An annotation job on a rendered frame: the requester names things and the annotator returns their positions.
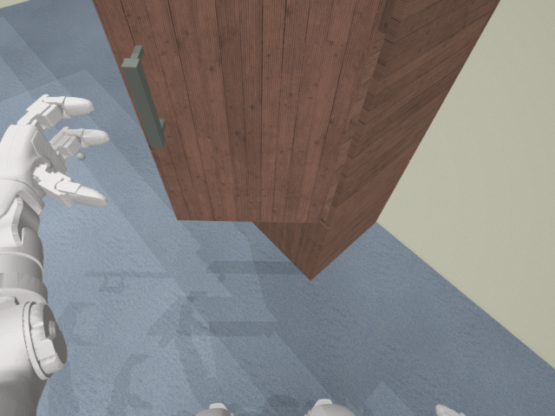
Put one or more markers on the right robot shin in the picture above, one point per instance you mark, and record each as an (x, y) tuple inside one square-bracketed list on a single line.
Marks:
[(321, 402)]

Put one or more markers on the handle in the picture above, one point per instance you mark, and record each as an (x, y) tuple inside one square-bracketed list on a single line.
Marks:
[(137, 83)]

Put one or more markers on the robot left forearm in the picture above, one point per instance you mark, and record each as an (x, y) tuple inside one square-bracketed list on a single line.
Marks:
[(21, 255)]

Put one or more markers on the cupboard door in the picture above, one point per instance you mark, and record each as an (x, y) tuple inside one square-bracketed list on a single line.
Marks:
[(257, 97)]

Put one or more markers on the robot left hand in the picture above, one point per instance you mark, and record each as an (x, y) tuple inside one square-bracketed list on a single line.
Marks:
[(24, 150)]

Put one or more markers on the left robot shin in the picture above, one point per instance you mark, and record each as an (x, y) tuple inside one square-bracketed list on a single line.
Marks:
[(217, 405)]

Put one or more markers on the robot shin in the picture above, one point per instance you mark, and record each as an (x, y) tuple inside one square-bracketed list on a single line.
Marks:
[(217, 405), (321, 402)]

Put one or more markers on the left robot upper arm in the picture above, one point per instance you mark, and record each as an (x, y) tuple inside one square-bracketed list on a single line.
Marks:
[(32, 347)]

